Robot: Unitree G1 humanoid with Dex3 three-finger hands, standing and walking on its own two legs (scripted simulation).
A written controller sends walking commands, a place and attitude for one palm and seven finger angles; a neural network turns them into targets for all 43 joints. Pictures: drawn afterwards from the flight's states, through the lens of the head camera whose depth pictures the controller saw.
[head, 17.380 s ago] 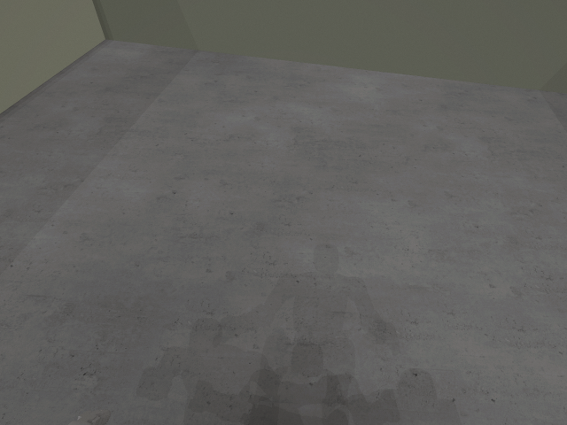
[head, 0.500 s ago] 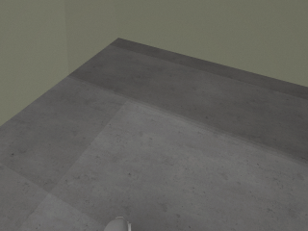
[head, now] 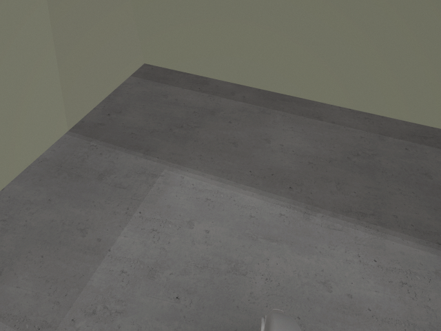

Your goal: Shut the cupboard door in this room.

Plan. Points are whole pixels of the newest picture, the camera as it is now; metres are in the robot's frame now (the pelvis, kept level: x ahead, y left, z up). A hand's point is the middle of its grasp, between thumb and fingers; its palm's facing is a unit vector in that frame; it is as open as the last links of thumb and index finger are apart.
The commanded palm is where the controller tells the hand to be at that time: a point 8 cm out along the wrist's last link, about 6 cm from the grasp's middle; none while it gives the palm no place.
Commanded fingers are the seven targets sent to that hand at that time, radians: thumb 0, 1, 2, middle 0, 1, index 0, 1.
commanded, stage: walk around to get in front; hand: left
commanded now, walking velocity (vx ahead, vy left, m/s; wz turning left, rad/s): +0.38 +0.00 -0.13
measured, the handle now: out of the picture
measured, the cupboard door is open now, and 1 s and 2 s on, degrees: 81 81 81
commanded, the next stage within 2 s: walk to a spot facing it in 0.34 s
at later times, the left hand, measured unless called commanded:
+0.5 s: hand (175, 307) +0.20 +0.11 -0.17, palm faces +0.11 -0.97 -0.22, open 7.2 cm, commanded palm none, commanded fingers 0.00 0.90 0.90 -0.20 -0.30 -0.20 -0.30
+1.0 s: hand (145, 233) +0.37 +0.21 -0.16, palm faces +0.36 -0.90 -0.25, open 7.4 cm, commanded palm none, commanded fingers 0.00 0.90 0.90 -0.20 -0.30 -0.20 -0.30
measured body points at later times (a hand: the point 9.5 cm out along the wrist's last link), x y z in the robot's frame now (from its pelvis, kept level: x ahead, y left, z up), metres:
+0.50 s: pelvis +0.21 -0.07 +0.00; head +0.22 -0.08 +0.45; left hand +0.20 +0.16 -0.15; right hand +0.29 -0.31 -0.16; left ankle +0.29 +0.09 -0.68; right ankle +0.16 -0.15 -0.74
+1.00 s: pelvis +0.32 -0.03 -0.01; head +0.35 -0.01 +0.44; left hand +0.35 +0.26 -0.14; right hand +0.47 -0.23 -0.15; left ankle +0.36 +0.07 -0.74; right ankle +0.38 -0.19 -0.68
